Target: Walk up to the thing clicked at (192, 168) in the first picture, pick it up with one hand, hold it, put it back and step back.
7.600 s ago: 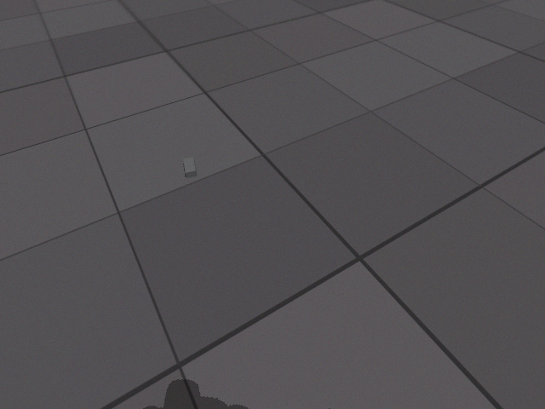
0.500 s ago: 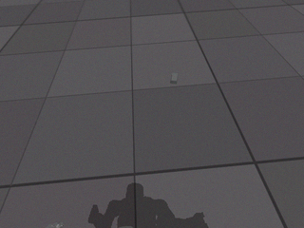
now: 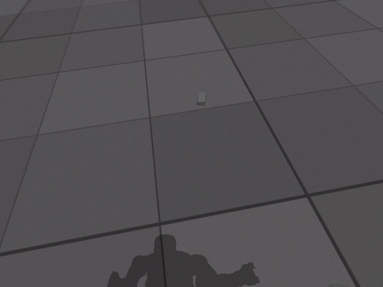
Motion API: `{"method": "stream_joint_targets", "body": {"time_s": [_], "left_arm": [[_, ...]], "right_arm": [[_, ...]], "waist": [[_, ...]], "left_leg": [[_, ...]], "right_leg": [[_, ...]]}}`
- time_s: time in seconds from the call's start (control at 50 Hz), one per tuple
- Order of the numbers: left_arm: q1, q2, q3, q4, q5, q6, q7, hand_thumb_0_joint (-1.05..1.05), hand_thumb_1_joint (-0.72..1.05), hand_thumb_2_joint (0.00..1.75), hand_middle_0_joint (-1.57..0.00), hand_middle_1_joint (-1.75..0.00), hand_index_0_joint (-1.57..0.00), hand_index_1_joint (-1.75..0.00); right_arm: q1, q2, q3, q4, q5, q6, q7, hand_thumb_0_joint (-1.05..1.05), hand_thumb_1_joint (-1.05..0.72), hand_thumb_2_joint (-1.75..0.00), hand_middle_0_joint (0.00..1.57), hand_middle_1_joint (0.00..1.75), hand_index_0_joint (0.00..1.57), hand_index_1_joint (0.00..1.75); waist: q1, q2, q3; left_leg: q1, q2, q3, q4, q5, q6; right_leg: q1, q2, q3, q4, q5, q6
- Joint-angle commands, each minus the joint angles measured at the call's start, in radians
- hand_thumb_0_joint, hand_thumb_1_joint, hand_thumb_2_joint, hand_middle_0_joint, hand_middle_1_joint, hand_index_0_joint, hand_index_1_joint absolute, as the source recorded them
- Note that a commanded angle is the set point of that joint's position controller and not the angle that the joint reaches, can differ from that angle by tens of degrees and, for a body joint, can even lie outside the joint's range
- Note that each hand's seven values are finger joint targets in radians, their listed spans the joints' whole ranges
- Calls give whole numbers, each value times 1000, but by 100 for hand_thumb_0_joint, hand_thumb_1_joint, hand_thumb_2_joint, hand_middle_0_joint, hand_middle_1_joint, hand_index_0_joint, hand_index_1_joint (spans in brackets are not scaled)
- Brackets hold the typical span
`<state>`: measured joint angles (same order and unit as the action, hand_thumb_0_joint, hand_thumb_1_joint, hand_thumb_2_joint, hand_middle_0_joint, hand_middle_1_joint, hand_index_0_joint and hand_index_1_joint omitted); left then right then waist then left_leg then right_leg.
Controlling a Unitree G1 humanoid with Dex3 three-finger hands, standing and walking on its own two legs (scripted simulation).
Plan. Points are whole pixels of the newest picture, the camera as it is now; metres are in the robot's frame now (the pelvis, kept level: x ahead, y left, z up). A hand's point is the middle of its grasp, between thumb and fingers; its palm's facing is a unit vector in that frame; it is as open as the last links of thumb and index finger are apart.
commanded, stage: walk up
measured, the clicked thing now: (201, 98) +1.55 -0.05 -0.74
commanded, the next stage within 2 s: stand in 0.40 s
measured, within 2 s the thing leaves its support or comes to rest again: neither
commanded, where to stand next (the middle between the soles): +0.07 +0.04 m, yaw -1 degrees
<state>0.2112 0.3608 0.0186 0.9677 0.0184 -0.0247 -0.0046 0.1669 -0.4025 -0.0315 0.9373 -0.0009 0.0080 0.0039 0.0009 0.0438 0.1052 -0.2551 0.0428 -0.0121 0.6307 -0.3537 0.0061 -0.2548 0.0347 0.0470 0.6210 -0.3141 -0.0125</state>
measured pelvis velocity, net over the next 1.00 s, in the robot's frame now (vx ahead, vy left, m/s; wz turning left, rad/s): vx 0.01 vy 0.01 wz -0.01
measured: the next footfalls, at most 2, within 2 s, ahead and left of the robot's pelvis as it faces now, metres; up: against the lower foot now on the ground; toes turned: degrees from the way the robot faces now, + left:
none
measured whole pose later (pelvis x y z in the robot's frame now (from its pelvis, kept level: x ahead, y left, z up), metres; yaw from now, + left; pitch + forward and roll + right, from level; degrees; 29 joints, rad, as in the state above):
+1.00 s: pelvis +0.01 +0.01 +0.02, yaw +0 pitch -2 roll +0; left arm 0.12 0.35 0.00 1.14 0.01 -0.02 -0.01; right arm 0.10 -0.35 -0.01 1.14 -0.01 -0.01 0.01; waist -0.01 0.01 0.06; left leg -0.12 0.02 0.01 0.32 -0.17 -0.01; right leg -0.12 0.00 0.07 0.33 -0.17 0.02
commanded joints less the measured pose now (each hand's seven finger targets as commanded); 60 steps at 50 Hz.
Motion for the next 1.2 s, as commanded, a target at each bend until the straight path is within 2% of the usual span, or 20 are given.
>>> {"method": "stream_joint_targets", "body": {"time_s": [0.0, 0.02, 0.06, 0.08, 0.1, 0.2, 0.28, 0.36, 0.38, 0.44, 0.5, 0.54, 0.62, 0.66, 0.76, 0.84, 0.92, 0.98, 1.06, 1.18], "left_arm": [[-69, 200, 43, -61, -32, -19, 17, 0, 90, 90, -20, -30, -20, -30], [-57, 211, 45, -33, -29, -17, 18, 0, 90, 90, -20, -30, -20, -30], [-99, 221, 44, -15, -20, -24, 16, 0, 90, 90, -20, -30, -20, -30], [-116, 229, 45, -7, -19, -26, 15, 0, 90, 90, -20, -30, -20, -30], [-109, 231, 43, 9, -23, -27, 16, 0, 90, 90, -20, -30, -20, -30], [-143, 216, 34, 47, -22, -25, 16, 0, 90, 90, -20, -30, -20, -30], [-164, 210, 32, 69, -21, -20, 15, 0, 90, 90, -20, -30, -20, -30], [-177, 204, 30, 89, -18, -18, 13, 0, 90, 90, -20, -30, -20, -30], [-186, 211, 27, 98, -12, -17, 13, 0, 90, 90, -20, -30, -20, -30], [-172, 203, 24, 108, -16, -14, 11, 0, 90, 90, -20, -30, -20, -30], [-187, 209, 25, 109, -12, -14, 12, 0, 90, 90, -20, -30, -20, -30], [-173, 204, 22, 114, -12, -14, 11, 0, 90, 90, -20, -30, -20, -30], [-179, 211, 20, 112, -11, -14, 13, 0, 90, 90, -20, -30, -20, -30], [-175, 206, 20, 112, -9, -11, 14, 0, 90, 90, -20, -30, -20, -30], [-155, 209, 17, 118, -11, -10, 12, 0, 90, 90, -20, -30, -20, -30], [-146, 207, 18, 117, -10, -12, 12, 0, 90, 90, -20, -30, -20, -30], [-142, 208, 16, 112, -11, -16, 14, 0, 90, 90, -20, -30, -20, -30], [-138, 206, 14, 110, -9, -14, 14, 0, 90, 90, -20, -30, -20, -30], [-129, 208, 14, 104, -11, -15, 15, 0, 90, 90, -20, -30, -20, -30], [-139, 212, 15, 103, -11, -9, 17, 0, 90, 90, -20, -30, -20, -30]], "right_arm": [[-21, -203, -50, -28, -13, -38, -6, 0, -90, -90, 20, 30, 20, 30], [-69, -216, -49, -25, -4, -38, -1, 0, -90, -90, 20, 30, 20, 30], [-82, -184, -32, -2, -5, -36, 3, 0, -90, -90, 20, 30, 20, 30], [-75, -180, -29, 11, -3, -35, 2, 0, -90, -90, 20, 30, 20, 30], [-75, -179, -26, 23, -1, -36, 2, 0, -90, -90, 20, 30, 20, 30], [-98, -170, -19, 66, -2, -37, 4, 0, -90, -90, 20, 30, 20, 30], [-114, -166, -20, 87, -4, -36, 3, 0, -90, -90, 20, 30, 20, 30], [-121, -165, -25, 104, -6, -38, 1, 0, -90, -90, 20, 30, 20, 30], [-120, -156, -21, 108, -5, -40, -2, 0, -90, -90, 20, 30, 20, 30], [-134, -165, -23, 118, -7, -45, -4, 0, -90, -90, 20, 30, 20, 30], [-119, -161, -23, 128, -7, -46, -5, 0, -90, -90, 20, 30, 20, 30], [-131, -169, -25, 130, -6, -47, -6, 0, -90, -90, 20, 30, 20, 30], [-125, -166, -23, 138, -8, -43, -6, 0, -90, -90, 20, 30, 20, 30], [-124, -170, -24, 141, -7, -41, -7, 0, -90, -90, 20, 30, 20, 30], [-126, -162, -22, 148, -7, -36, -3, 0, -90, -90, 20, 30, 20, 30], [-120, -169, -24, 149, -7, -36, -2, 0, -90, -90, 20, 30, 20, 30], [-115, -162, -20, 148, -7, -37, -2, 0, -90, -90, 20, 30, 20, 30], [-114, -163, -21, 147, -6, -35, -2, 0, -90, -90, 20, 30, 20, 30], [-112, -168, -20, 148, -6, -36, -3, 0, -90, -90, 20, 30, 20, 30], [-106, -164, -17, 145, -7, -34, -6, 0, -90, -90, 20, 30, 20, 30]], "waist": [[1, -60, -155], [20, -44, -142], [9, -53, -114], [-2, -50, -100], [2, -37, -86], [4, -54, -120], [2, -46, -112], [-1, -38, -134], [-9, -61, -125], [2, -25, -108], [-8, -46, -149], [-3, -28, -158], [-10, -33, -137], [-12, -30, -143], [-9, -38, -97], [-11, -41, -117], [-12, -57, -129], [-13, -60, -118], [-10, -34, -153], [-11, -43, -134]], "left_leg": [[137, 130, -160, -243, 225, 70], [85, 141, -158, -226, 161, 88], [79, 86, -78, -214, 181, 53], [74, 75, -66, -229, 179, 41], [84, 70, -58, -236, 182, 34], [137, 86, -55, -280, 226, 37], [140, 88, -48, -315, 196, 30], [153, 89, -42, -331, 230, 26], [140, 94, -64, -349, 263, 15], [156, 95, -67, -366, 255, 13], [176, 101, -64, -359, 304, 12], [189, 98, -61, -355, 320, 14], [184, 94, -58, -360, 276, 11], [188, 96, -61, -361, 287, 10], [158, 86, -66, -386, 160, 9], [173, 86, -66, -374, 182, 13], [178, 87, -65, -359, 258, 13], [173, 87, -69, -359, 235, 12], [193, 89, -62, -341, 306, 13], [165, 88, -64, -357, 274, 10]], "right_leg": [[-20, -93, 110, -132, 185, -26], [36, -78, 98, -160, 62, -27], [55, -112, 139, -203, 142, -38], [58, -120, 142, -209, 179, -38], [49, -124, 142, -219, 197, -40], [88, -117, 128, -264, 252, -26], [100, -116, 123, -291, 246, -21], [129, -118, 115, -292, 293, -16], [145, -133, 103, -295, 299, -8], [118, -129, 100, -315, 257, 2], [147, -138, 96, -305, 300, -3], [150, -140, 93, -312, 322, 0], [125, -144, 95, -332, 285, 2], [127, -139, 89, -326, 286, 1], [86, -136, 98, -354, 174, -2], [93, -140, 99, -356, 194, -2], [112, -146, 94, -344, 263, -2], [99, -143, 88, -351, 219, -4], [128, -151, 90, -341, 308, -4], [129, -148, 83, -339, 265, -5]]}}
